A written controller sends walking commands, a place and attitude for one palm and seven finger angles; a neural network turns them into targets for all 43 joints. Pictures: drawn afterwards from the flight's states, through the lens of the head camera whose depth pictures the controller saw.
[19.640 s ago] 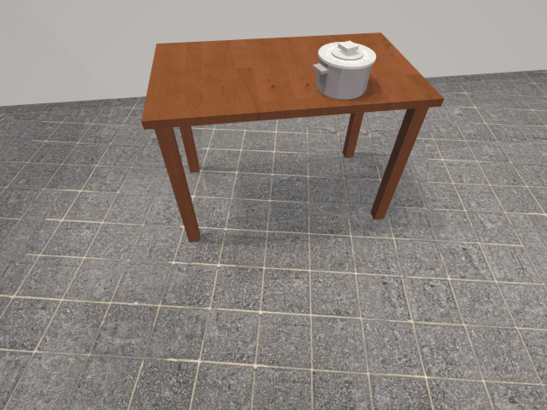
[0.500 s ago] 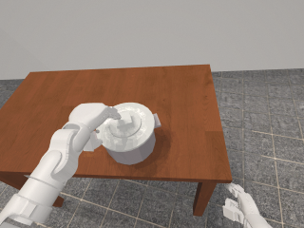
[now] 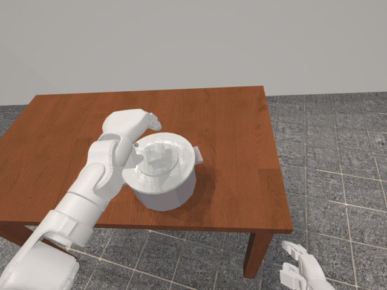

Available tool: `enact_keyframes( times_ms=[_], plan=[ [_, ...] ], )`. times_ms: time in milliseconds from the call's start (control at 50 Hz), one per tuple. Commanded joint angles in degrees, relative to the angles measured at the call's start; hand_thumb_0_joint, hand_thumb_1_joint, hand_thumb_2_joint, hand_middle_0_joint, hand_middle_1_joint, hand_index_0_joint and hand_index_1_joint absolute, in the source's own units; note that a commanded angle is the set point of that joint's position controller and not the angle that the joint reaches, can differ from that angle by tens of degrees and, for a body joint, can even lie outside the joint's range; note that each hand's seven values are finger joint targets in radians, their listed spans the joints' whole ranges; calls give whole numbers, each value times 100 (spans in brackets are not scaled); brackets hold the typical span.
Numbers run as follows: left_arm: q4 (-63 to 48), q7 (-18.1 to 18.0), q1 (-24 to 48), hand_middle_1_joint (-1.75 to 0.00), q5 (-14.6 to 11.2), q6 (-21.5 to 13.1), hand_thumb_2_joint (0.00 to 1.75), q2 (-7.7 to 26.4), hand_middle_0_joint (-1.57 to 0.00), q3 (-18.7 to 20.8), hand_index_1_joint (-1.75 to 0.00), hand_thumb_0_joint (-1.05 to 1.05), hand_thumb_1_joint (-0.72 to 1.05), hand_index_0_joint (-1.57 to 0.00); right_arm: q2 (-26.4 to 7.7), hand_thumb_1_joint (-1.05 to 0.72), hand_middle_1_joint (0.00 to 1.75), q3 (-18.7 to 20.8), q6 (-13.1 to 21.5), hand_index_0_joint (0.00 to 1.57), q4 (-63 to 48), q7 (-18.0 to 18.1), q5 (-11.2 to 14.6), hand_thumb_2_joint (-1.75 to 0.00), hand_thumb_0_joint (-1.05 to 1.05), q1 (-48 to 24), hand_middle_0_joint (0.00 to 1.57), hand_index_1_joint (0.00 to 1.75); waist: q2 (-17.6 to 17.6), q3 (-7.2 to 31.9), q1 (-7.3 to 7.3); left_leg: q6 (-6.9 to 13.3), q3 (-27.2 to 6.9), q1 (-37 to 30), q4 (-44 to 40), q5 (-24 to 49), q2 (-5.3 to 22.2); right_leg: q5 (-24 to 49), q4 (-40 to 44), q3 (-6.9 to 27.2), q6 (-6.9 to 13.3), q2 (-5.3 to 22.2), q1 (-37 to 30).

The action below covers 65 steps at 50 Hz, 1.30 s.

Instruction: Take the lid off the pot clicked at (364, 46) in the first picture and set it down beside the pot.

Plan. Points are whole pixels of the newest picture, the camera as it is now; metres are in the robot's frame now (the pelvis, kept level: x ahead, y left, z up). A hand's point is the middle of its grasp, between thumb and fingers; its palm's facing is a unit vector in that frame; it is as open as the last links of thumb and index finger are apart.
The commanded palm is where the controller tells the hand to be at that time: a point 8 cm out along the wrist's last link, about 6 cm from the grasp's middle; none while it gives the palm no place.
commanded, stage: move the open hand above the knob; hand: left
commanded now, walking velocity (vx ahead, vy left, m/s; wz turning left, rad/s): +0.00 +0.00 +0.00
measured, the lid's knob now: (156, 153) +0.41 +0.12 +0.04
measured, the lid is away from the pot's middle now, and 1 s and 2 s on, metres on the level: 0.00 0.00 0.00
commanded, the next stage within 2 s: lower the open fingers around the knob in 1.32 s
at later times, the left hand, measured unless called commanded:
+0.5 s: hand (149, 140) +0.40 +0.12 +0.11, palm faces -0.19 -0.05 -0.98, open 9.9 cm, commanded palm +0.37 +0.14 +0.17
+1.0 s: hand (146, 153) +0.37 +0.13 +0.09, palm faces -0.24 -0.05 -0.97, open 9.9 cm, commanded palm +0.36 +0.13 +0.17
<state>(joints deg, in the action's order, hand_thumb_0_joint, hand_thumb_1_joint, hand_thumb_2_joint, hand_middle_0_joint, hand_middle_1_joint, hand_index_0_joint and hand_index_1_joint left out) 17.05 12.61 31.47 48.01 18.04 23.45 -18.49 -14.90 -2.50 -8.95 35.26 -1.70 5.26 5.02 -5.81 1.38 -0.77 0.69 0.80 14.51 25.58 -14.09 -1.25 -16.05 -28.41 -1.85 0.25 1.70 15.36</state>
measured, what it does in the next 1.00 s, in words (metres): stands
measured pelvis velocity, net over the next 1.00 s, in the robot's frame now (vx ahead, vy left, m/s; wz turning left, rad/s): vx -0.01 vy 0.00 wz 0.00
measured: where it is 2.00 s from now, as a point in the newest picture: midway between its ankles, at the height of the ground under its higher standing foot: outside the picture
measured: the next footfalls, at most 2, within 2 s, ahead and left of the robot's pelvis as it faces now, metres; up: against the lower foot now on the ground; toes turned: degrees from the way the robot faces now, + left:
none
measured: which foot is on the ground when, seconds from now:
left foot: down 0.00-1.00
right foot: down 0.00-1.00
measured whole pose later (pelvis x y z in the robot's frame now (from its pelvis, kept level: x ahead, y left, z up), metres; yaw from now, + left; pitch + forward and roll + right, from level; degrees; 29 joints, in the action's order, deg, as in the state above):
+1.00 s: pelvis -0.01 +0.00 +0.00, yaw +0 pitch +2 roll +1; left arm 15.3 14.7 31.6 48.9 18.6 22.2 -23.3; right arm -14.1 -3.0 -10.3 35.0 -1.0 5.0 3.1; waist -5.4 1.0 -0.7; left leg 0.9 0.7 14.6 26.2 -13.9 -1.3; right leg -15.8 -28.9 -1.9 0.2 1.8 15.3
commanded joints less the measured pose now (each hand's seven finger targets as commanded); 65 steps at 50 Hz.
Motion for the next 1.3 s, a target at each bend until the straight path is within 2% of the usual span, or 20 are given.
enact_keyframes(
  times_ms=[0, 40, 80, 140, 200, 240, 300, 340, 380, 480, 560, 660, 680, 740, 820, 1000, 1080, 1160, 1240, 1280],
  plan=[
    [-1129, 27, 2439, -8, 237, -57, 134, 887, -83, 387, -8, 0, -25, -83, -547, -90, 30, 184, 163, 20, -1012, 46, 8, -90, 0, -918, 20, 30, 864, 1905, 161, 202, -28, -565, -98, 1411, -64, 2047, 149, 22, 108, -71, -791],
    [-1833, -40, 3617, -8, 342, -125, 134, 1508, -83, 767, -8, 0, -25, -83, -539, -90, 30, 202, 186, 20, -959, 145, -61, -90, 0, -945, 20, 30, 632, 2313, 184, 267, -114, -790, -52, 1535, -54, 2134, 128, 91, 135, -57, -931],
    [-1708, -197, 3755, -8, 363, -252, 134, 1884, -83, 1127, -8, 0, -25, -83, -483, -90, 30, 167, 296, 20, -863, 223, -87, -90, 0, -764, 20, 30, 436, 2625, 91, 278, -175, -971, -30, 1868, -56, 2338, 41, 106, 154, -72, -1128],
    [-512, -342, 2543, -8, 198, -223, 134, 1350, -83, 1066, -8, 0, -25, -83, -456, -90, 30, 116, 318, 20, -743, 202, -30, -90, 0, -598, 20, 30, 625, 2141, 6, 194, -140, -646, -91, 1966, -6, 2329, 48, 7, 161, -97, -1006],
    [292, -313, 1539, -8, 101, -9, 134, 442, -83, 441, -8, 0, -25, -83, -470, -90, 30, 106, 263, 20, -800, 53, 44, -90, 0, -623, 20, 30, 1002, 1494, -24, 114, 2, -289, -144, 1669, 18, 2273, 86, -51, 102, -93, -750],
    [-180, -183, 1541, -8, 122, 23, 134, 208, -83, 247, -8, 0, -25, -83, -501, -90, 30, 180, 214, 20, -991, -23, 40, -90, 0, -786, 20, 30, 1069, 1731, 3, 149, 38, -360, -50, 1858, 6, 2583, 62, -23, 124, -77, -869],
    [-1435, -59, 2597, -8, 258, -3, 134, 588, -83, 222, -8, 0, -25, -83, -471, -90, 30, 234, 145, 20, -1144, -52, 3, -90, 0, -985, 20, 30, 693, 2403, 85, 256, -10, -709, 78, 2118, -48, 2906, -30, 64, 122, -26, -1084],
    [-1718, -100, 3304, -8, 319, -23, 134, 1468, -83, 833, -8, 0, -25, -83, -520, -90, 30, 217, 157, 20, -1045, 44, -39, -90, 0, -965, 20, 30, 657, 2479, 100, 298, -69, -707, 88, 2028, -59, 2879, -9, 131, 128, -43, -1189],
    [-1656, -217, 3316, -8, 358, -140, 134, 1817, -83, 1153, -8, 0, -25, -83, -445, -90, 30, 153, 252, 20, -961, 148, -57, -90, 0, -859, 20, 30, 576, 2598, 22, 311, -94, -795, 69, 2143, -75, 2887, -60, 157, 124, -53, -1290],
    [-78, -270, 1692, -8, 127, 30, 134, 821, -83, 664, -8, 0, -25, -83, -437, -90, 30, 66, 261, 20, -805, 127, 36, -90, 0, -762, 20, 30, 1089, 1552, -33, 169, 15, -261, -114, 1618, -9, 2454, 105, 50, 74, -61, -910],
    [-1198, 18, 2084, -8, 137, 88, 134, 181, -83, -54, -8, 0, -25, -83, -427, -90, 30, 184, 167, 20, -1098, 26, 31, -90, 0, -1075, 20, 30, 882, 2074, 115, 237, 55, -611, 25, 1794, -45, 2690, 84, 75, 85, -18, -933],
    [-1893, 11, 3051, -8, 264, -141, 134, 1492, -83, 822, -8, 0, -25, -83, -422, -90, 30, 134, 204, 20, -1018, 171, -46, -90, 0, -1023, 20, 30, 601, 2488, 94, 296, -72, -857, 37, 1890, -82, 2557, 46, 138, 105, -56, -1119],
    [-1530, -61, 2948, -8, 278, -181, 134, 1702, -83, 1039, -8, 0, -25, -83, -428, -90, 30, 91, 216, 20, -928, 220, -42, -90, 0, -997, 20, 30, 566, 2232, 66, 267, -83, -746, -5, 1738, -68, 2415, 88, 134, 124, -58, -1035],
    [-920, -214, 2374, -8, 233, -178, 134, 1380, -83, 1006, -8, 0, -25, -83, -426, -90, 30, 64, 222, 20, -819, 236, -9, -90, 0, -913, 20, 30, 694, 1810, -5, 201, -77, -550, -115, 1632, -2, 2158, 161, 70, 148, -66, -888],
    [-731, -151, 1958, -8, 162, 59, 134, 238, -83, 63, -8, 0, -25, -83, -388, -90, 30, 101, 164, 20, -933, 72, 39, -90, 0, -1060, 20, 30, 700, 1639, 42, 146, -38, -535, -133, 1527, 16, 2041, 164, -14, 139, -61, -666],
    [-1446, -195, 3041, -8, 322, -135, 134, 1203, -83, 669, -8, 0, -25, -83, -376, -90, 30, 97, 183, 20, -885, 191, -38, -90, 0, -1035, 20, 30, 560, 2194, 43, 218, -158, -815, -146, 1552, 6, 1865, 133, 22, 171, -90, -865],
    [-199, -331, 2161, -8, 251, 15, 134, 822, -83, 597, -8, 0, -25, -83, -400, -90, 30, 34, 176, 20, -767, 177, 10, -90, 0, -911, 20, 30, 924, 1546, -46, 138, -85, -386, -270, 1278, 43, 1639, 188, -44, 156, -99, -720],
    [-734, -223, 2404, -8, 251, 121, 134, 340, -83, 105, -8, 0, -25, -83, -411, -90, 30, 110, 129, 20, -950, 104, 2, -90, 0, -1097, 20, 30, 873, 1903, 24, 177, -31, -508, -215, 1307, 6, 1816, 181, 19, 142, -57, -848],
    [-1472, -145, 2867, -8, 257, 33, 134, 1273, -83, 786, -8, 0, -25, -83, -462, -90, 30, 157, 190, 20, -1023, 158, -62, -90, 0, -1121, 20, 30, 725, 2406, -4, 266, -89, -702, -83, 1590, -37, 2272, 137, 128, 146, -39, -1207],
    [-998, -146, 2701, -8, 277, -15, 134, 1335, -83, 826, -8, 0, -25, -83, -427, -90, 30, 73, 220, 20, -924, 231, -35, -90, 0, -1034, 20, 30, 805, 2082, 5, 252, -52, -526, -142, 1413, -43, 2157, 172, 135, 109, -38, -1098]
  ],
)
